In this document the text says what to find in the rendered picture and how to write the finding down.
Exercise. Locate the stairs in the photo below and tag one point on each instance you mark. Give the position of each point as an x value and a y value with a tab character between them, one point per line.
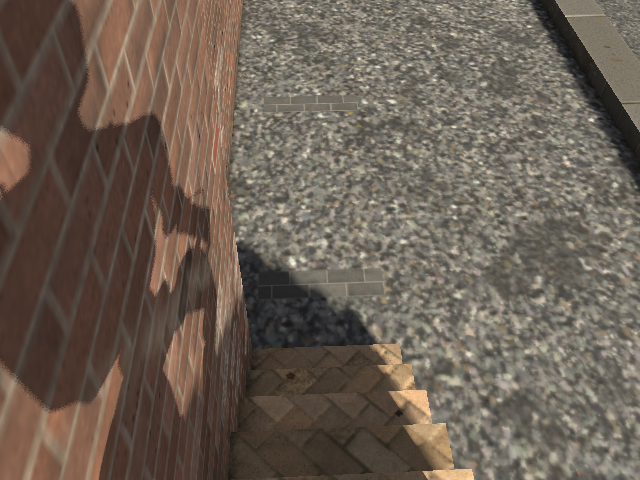
337	413

